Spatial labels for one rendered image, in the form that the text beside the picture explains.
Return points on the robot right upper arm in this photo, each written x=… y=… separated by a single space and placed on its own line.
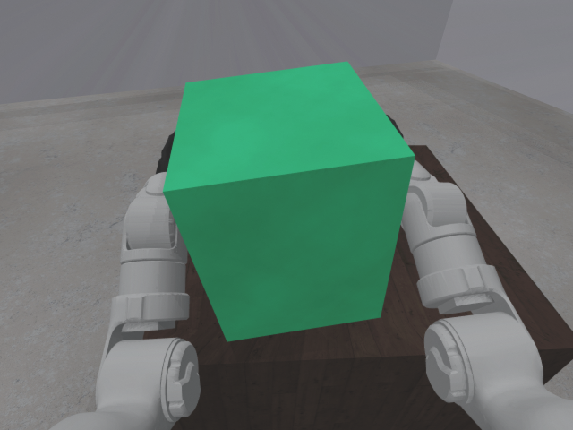
x=487 y=364

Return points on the robot left hand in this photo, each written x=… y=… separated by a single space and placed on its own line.
x=165 y=155

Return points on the right robot forearm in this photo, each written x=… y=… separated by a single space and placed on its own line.
x=454 y=276

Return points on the carton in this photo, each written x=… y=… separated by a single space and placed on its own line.
x=288 y=189

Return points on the robot left upper arm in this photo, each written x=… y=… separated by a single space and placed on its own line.
x=143 y=385

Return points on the robot right hand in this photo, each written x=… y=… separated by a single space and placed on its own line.
x=394 y=123

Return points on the pedestal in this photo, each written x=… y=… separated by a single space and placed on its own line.
x=365 y=375

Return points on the left robot forearm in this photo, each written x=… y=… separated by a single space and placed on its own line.
x=152 y=275

